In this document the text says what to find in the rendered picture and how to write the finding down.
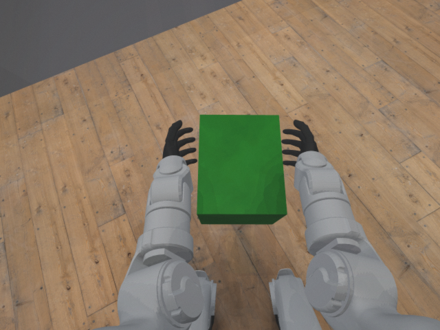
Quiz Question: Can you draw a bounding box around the right robot thigh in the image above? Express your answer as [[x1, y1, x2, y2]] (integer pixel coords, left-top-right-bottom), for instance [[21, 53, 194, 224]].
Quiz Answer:
[[269, 275, 322, 330]]

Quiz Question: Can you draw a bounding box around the carton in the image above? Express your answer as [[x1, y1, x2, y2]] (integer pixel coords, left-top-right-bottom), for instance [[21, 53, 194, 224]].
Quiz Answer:
[[197, 115, 287, 224]]

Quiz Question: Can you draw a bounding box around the robot left shin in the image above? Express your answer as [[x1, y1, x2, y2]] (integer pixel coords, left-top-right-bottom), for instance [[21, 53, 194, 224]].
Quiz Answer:
[[195, 270, 211, 329]]

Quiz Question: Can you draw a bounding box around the left robot hand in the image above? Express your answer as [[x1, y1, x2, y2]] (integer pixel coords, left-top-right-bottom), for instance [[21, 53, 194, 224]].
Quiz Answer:
[[162, 120, 197, 165]]

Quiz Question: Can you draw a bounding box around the robot right forearm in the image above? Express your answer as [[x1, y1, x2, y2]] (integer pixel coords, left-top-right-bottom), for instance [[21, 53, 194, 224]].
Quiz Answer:
[[294, 151, 384, 263]]

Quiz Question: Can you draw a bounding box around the right robot upper arm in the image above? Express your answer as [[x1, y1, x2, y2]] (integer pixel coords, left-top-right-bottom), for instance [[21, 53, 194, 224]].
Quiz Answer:
[[305, 249, 440, 330]]

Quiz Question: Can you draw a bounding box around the robot left forearm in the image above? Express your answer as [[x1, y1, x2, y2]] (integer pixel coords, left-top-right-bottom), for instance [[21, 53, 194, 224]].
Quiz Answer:
[[124, 155, 193, 279]]

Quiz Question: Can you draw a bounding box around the right robot hand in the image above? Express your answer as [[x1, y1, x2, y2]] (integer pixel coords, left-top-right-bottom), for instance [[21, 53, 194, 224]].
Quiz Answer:
[[281, 120, 318, 166]]

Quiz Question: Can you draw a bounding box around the left robot upper arm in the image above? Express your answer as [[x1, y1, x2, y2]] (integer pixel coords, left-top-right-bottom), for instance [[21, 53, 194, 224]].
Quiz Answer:
[[92, 258, 204, 330]]

